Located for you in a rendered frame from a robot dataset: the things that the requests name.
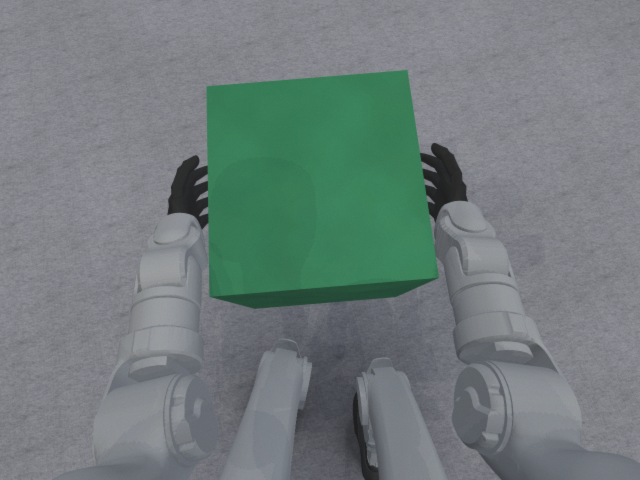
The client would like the right robot hand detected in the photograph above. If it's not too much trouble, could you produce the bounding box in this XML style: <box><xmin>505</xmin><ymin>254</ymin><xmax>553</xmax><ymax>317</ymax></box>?
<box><xmin>420</xmin><ymin>143</ymin><xmax>468</xmax><ymax>223</ymax></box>

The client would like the robot left forearm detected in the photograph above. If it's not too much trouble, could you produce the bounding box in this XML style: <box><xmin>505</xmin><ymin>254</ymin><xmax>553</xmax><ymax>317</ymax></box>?
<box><xmin>92</xmin><ymin>213</ymin><xmax>208</xmax><ymax>463</ymax></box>

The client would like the robot right forearm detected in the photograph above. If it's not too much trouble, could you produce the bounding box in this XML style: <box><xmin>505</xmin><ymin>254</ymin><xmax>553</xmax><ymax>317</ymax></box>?
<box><xmin>434</xmin><ymin>201</ymin><xmax>582</xmax><ymax>433</ymax></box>

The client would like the left robot upper arm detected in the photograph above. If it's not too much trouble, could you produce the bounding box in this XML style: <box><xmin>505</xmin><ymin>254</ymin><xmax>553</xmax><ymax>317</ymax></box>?
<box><xmin>52</xmin><ymin>372</ymin><xmax>219</xmax><ymax>480</ymax></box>

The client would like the robot right thigh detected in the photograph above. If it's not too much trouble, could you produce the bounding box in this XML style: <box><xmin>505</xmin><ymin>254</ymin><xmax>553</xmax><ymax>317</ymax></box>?
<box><xmin>356</xmin><ymin>367</ymin><xmax>448</xmax><ymax>480</ymax></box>

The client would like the right robot shin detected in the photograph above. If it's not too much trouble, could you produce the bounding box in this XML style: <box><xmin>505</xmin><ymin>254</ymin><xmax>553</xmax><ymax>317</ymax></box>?
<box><xmin>363</xmin><ymin>358</ymin><xmax>411</xmax><ymax>466</ymax></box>

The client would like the carton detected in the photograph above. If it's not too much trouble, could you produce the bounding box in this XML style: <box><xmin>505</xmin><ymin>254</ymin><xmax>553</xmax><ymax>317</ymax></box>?
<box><xmin>206</xmin><ymin>70</ymin><xmax>439</xmax><ymax>309</ymax></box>

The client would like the right robot upper arm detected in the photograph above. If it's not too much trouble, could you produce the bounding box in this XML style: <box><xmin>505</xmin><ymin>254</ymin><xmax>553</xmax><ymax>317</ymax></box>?
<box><xmin>452</xmin><ymin>360</ymin><xmax>640</xmax><ymax>480</ymax></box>

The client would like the left robot hand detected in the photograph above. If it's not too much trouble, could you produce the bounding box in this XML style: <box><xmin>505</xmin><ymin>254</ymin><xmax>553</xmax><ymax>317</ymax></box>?
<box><xmin>167</xmin><ymin>155</ymin><xmax>208</xmax><ymax>229</ymax></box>

